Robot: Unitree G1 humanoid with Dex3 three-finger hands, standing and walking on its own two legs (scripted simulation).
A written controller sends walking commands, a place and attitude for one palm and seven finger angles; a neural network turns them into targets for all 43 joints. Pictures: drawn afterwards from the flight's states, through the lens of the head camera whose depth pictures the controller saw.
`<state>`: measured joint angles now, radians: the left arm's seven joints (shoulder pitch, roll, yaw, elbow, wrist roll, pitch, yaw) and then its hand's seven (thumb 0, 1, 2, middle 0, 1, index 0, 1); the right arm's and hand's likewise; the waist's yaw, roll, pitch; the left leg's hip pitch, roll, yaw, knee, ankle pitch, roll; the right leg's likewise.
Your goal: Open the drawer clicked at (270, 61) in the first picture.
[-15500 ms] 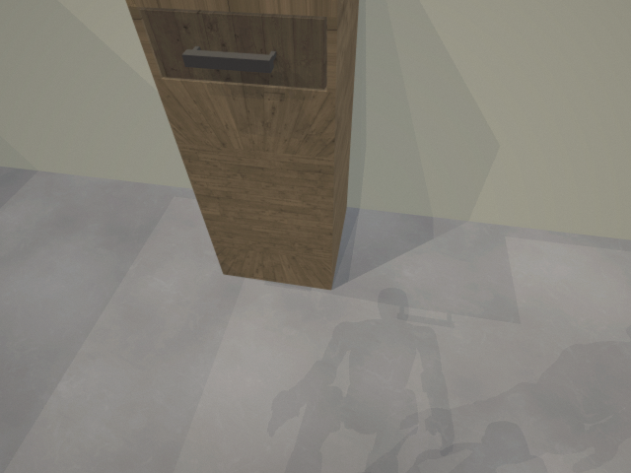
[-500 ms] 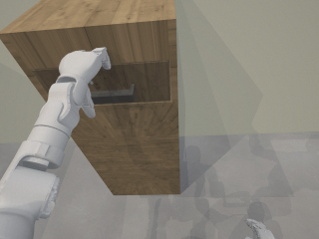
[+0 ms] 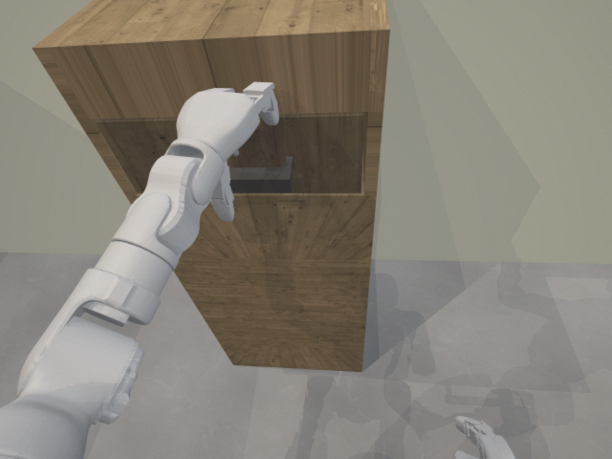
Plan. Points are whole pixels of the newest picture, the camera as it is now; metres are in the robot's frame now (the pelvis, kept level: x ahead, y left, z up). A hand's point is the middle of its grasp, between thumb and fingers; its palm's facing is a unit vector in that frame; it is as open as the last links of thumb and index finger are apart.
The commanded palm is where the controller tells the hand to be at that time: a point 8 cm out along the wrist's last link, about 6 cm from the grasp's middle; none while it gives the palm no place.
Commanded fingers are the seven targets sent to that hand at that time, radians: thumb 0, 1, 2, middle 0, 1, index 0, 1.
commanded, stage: move the hooked fingers above the handle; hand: left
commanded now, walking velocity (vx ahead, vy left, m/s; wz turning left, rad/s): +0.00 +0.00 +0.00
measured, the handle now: (231, 171) +0.49 +0.15 +0.12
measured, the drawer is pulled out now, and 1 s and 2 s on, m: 0.00 0.00 0.00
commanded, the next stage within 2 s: lower the fingers behind the handle in 1.18 s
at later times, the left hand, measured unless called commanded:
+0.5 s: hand (222, 157) +0.44 +0.13 +0.18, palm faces +0.03 -0.03 -1.00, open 13.7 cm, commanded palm +0.42 +0.18 +0.24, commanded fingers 0.00 -0.50 0.30 -0.30 -1.20 -0.30 -1.20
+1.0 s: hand (212, 157) +0.44 +0.15 +0.18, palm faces +0.03 -0.03 -1.00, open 13.8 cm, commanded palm +0.43 +0.18 +0.24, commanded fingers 0.00 -0.50 0.30 -0.30 -1.20 -0.30 -1.20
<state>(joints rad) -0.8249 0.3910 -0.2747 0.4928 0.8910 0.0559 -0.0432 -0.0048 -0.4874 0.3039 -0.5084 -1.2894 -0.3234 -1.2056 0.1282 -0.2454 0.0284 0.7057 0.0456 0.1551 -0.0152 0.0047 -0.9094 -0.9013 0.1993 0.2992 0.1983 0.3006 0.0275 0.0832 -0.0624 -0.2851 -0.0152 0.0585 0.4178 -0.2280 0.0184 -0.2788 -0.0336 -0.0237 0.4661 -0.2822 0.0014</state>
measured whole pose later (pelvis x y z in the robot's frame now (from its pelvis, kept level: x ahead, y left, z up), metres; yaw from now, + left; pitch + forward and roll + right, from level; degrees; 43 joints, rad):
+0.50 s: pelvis -0.03 -0.03 +0.00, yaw -2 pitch +3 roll +1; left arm -0.88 0.50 -0.16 0.75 0.92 0.02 -0.07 0.00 -0.49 0.30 -0.39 -1.24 -0.33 -1.22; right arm 0.22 -0.32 0.01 0.70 0.08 0.15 -0.11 0.01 -0.91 -0.90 0.20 0.30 0.20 0.30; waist -0.06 0.06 -0.04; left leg -0.27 0.03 0.07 0.40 -0.19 -0.01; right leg -0.28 0.01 -0.01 0.47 -0.25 -0.03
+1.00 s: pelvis -0.01 -0.02 +0.00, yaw +0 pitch +5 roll +1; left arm -0.88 0.47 -0.19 0.70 0.91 -0.01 -0.09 -0.01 -0.49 0.30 -0.40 -1.24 -0.33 -1.21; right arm 0.18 -0.27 0.02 0.68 0.07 0.13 -0.07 0.01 -0.91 -0.90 0.20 0.30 0.20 0.30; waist -0.01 0.07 -0.07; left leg -0.30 0.01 0.05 0.43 -0.22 0.00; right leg -0.30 -0.01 -0.03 0.48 -0.27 -0.02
